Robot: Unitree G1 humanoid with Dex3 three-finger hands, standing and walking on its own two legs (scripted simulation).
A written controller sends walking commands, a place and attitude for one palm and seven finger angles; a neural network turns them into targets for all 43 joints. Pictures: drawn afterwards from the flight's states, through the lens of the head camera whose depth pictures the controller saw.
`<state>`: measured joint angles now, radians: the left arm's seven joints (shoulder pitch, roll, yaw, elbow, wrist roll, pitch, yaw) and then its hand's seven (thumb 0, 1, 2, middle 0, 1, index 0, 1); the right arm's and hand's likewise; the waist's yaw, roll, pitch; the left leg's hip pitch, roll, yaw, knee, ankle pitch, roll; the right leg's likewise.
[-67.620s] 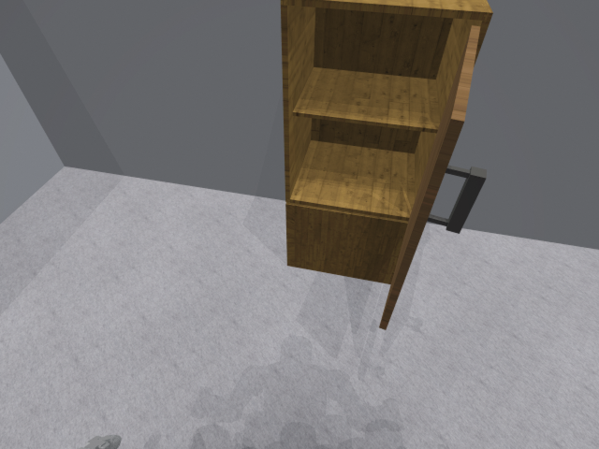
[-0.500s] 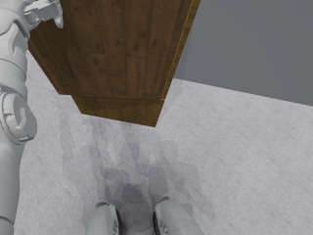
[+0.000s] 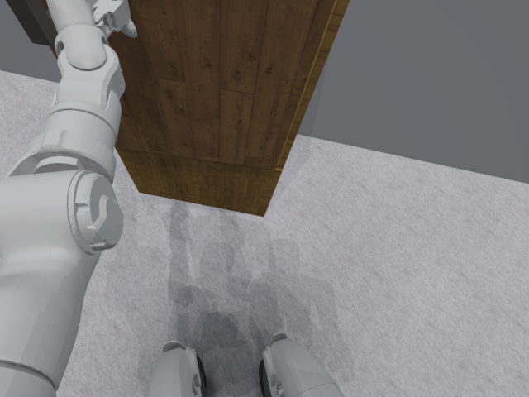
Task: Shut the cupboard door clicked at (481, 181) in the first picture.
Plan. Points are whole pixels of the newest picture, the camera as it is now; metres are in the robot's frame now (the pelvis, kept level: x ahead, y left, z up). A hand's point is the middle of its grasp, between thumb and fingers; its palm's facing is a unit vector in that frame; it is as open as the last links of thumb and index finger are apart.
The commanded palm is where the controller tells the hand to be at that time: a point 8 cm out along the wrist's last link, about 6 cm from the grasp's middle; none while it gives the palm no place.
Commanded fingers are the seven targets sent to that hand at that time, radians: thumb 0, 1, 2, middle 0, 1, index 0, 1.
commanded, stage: pull the fist back off the door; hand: left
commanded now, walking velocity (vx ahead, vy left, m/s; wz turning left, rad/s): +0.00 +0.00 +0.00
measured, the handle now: out of the picture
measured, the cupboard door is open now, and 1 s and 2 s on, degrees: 4 4 4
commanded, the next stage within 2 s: draw the hand back to the body in 0.60 s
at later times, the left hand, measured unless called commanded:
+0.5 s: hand (147, 56) +0.53 +0.06 +0.13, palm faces +0.14 -0.99 +0.01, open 3.1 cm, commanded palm +0.50 +0.10 +0.14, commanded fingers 0.00 0.90 0.90 -1.30 -1.50 -1.30 -1.50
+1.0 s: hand (92, 91) +0.46 +0.11 +0.16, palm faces +0.15 -0.99 -0.04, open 3.1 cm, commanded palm +0.41 +0.15 +0.18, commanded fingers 0.00 0.90 0.90 -1.30 -1.50 -1.30 -1.50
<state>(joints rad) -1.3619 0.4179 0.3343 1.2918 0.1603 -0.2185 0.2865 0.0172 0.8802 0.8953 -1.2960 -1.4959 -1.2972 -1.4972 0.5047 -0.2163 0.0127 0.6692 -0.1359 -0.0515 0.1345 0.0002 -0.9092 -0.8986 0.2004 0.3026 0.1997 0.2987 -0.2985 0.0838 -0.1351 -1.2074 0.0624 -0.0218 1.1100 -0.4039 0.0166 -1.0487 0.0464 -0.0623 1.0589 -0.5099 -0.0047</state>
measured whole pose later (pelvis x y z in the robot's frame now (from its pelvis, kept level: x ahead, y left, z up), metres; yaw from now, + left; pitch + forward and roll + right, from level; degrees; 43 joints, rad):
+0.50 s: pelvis +0.03 -0.03 +0.04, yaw +2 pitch +19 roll -1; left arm -0.94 0.19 0.26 1.12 -0.01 -0.37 0.20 0.01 0.90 0.90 -1.30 -1.50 -1.30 -1.50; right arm 0.45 -0.27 -0.05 0.66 -0.07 0.01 0.10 0.00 -0.91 -0.90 0.20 0.30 0.20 0.30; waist -0.17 0.05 -0.13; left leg -0.87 0.06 0.00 0.90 -0.37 -0.02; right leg -0.74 0.04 -0.04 0.89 -0.49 -0.04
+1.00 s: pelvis +0.02 -0.04 +0.06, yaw +1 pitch +11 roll +0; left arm -0.61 0.20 0.24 0.85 -0.10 -0.31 0.05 0.01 0.90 0.90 -1.30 -1.50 -1.30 -1.50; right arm 0.42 -0.25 -0.03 0.64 0.01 0.05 0.05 0.01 -0.91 -0.90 0.20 0.30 0.20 0.30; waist -0.08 0.06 -0.13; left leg -0.64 0.05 0.03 0.78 -0.33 -0.02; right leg -0.54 0.04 -0.01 0.80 -0.46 -0.04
